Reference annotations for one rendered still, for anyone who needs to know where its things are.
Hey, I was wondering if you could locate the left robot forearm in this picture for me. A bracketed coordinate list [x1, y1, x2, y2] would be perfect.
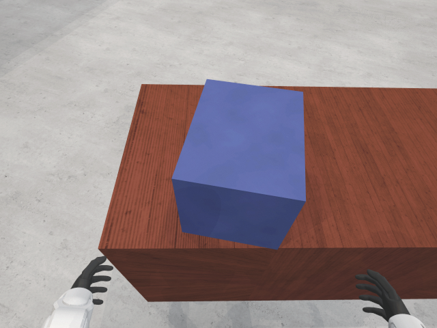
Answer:
[41, 288, 94, 328]

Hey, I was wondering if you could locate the right robot hand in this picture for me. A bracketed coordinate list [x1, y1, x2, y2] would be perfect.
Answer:
[355, 269, 410, 322]

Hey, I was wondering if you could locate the pedestal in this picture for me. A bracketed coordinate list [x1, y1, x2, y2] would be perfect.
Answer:
[98, 84, 437, 302]

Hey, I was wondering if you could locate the right robot forearm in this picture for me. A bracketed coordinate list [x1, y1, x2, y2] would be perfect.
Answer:
[389, 314, 426, 328]

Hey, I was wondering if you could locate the carton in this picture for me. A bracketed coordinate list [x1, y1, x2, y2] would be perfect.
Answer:
[172, 79, 306, 249]

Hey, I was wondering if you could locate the left robot hand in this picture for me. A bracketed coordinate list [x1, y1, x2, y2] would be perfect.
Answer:
[71, 256, 113, 305]

